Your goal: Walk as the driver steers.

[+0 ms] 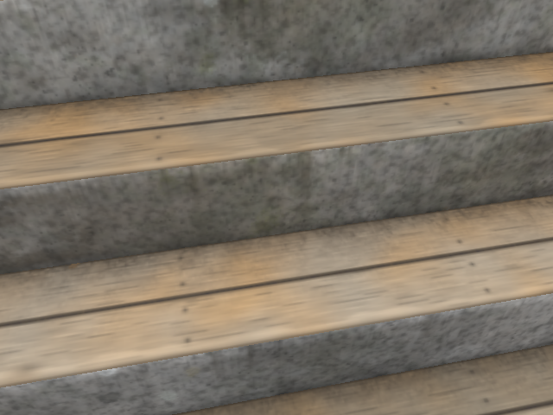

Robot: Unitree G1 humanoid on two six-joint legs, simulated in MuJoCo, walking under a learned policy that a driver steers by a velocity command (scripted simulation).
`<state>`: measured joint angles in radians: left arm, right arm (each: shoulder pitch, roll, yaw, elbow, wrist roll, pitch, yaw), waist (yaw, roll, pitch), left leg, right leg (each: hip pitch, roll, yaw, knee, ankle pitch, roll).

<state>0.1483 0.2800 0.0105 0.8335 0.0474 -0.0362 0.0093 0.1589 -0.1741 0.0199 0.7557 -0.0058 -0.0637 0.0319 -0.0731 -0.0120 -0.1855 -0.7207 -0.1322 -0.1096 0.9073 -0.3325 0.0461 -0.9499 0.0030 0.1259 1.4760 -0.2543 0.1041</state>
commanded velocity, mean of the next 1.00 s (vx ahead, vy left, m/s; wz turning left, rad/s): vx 0.21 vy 0.00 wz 0.29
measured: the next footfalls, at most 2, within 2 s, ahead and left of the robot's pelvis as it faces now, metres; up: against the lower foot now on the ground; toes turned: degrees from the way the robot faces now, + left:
right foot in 0.08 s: +0.13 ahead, -0.13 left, +0.01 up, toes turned +7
left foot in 0.62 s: +0.07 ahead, +0.10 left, +0.00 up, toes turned +20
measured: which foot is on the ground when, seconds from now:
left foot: down 0.00-0.10, up 0.12-0.60, down 0.62-1.00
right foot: up 0.00-0.06, down 0.08-0.60, up 0.62-1.00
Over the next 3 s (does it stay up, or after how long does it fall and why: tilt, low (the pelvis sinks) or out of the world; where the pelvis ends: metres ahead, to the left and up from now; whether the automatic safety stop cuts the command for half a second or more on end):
stays up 0.75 -0.14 0.54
